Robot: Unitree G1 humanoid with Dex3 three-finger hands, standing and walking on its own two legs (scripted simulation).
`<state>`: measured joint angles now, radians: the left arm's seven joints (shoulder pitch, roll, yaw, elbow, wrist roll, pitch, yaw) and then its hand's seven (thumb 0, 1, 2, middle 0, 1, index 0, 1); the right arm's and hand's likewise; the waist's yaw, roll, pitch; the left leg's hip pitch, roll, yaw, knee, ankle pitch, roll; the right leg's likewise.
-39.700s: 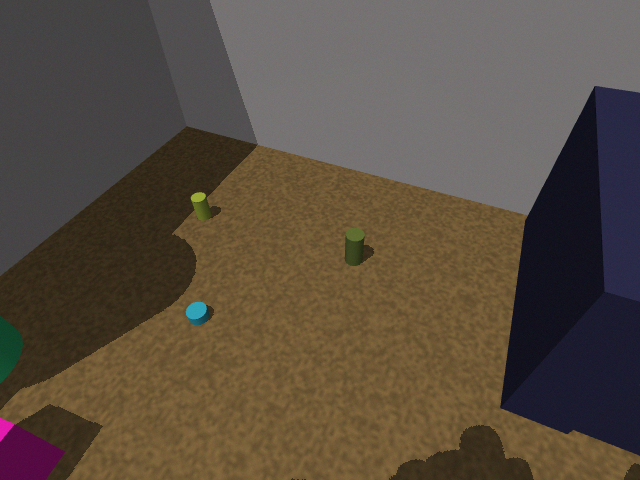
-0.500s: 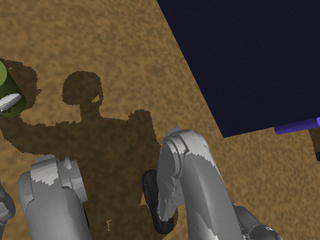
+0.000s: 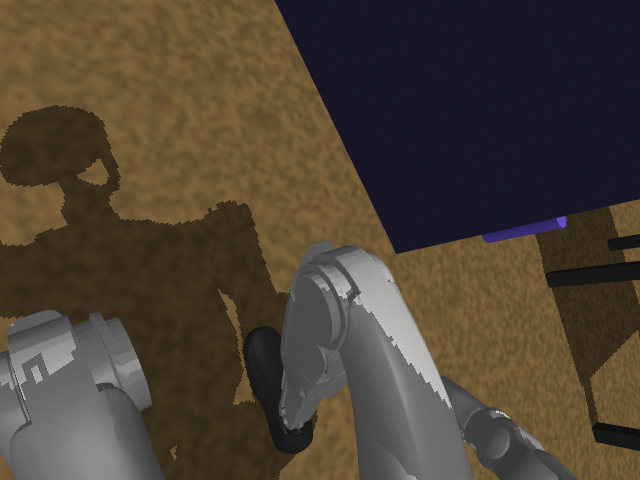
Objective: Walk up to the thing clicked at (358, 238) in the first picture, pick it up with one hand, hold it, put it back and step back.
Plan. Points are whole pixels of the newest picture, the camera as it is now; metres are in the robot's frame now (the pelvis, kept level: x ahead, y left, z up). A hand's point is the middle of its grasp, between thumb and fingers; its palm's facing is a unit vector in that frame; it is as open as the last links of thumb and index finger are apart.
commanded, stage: lower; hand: left
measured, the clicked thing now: out of the picture +0.47 +0.29 -0.19
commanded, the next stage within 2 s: loosen in 0.36 s
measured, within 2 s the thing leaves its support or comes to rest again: rests again in 1.48 s
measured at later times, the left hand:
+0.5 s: hand out of the picture +0.46 +0.30 -0.18, palm faces +0.37 -0.93 -0.03, open 10.7 cm
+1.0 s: hand out of the picture +0.47 +0.31 -0.17, palm faces +0.37 -0.93 -0.01, open 14.4 cm
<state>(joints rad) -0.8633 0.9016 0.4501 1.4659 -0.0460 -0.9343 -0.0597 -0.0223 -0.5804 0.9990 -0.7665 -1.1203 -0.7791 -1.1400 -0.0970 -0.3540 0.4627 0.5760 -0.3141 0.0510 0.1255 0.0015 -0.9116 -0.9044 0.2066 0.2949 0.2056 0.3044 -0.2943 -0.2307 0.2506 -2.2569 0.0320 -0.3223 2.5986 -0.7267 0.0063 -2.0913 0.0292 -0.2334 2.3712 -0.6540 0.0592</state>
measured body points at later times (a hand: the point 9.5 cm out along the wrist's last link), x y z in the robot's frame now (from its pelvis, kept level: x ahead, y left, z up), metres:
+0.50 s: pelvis -0.01 +0.00 +0.00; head +0.24 +0.19 +0.32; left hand +0.44 +0.35 -0.18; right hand +0.14 -0.25 -0.04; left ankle +0.07 +0.12 -0.27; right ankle +0.13 -0.12 -0.27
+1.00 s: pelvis -0.01 +0.00 +0.00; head +0.24 +0.19 +0.32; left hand +0.44 +0.35 -0.16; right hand +0.14 -0.24 -0.03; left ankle +0.07 +0.12 -0.27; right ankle +0.13 -0.12 -0.27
